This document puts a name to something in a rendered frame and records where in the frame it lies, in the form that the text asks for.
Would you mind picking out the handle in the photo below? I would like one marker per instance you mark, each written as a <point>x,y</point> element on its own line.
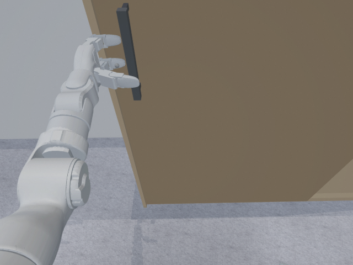
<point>127,41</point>

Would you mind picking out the left robot hand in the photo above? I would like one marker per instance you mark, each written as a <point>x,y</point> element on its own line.
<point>86,58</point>

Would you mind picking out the robot left forearm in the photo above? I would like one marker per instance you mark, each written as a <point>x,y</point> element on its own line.
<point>70,120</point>

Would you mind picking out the wardrobe door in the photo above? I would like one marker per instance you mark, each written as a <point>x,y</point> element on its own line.
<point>342,182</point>
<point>241,100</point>

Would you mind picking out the left robot upper arm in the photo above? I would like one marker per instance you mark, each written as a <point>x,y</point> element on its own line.
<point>49,191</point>

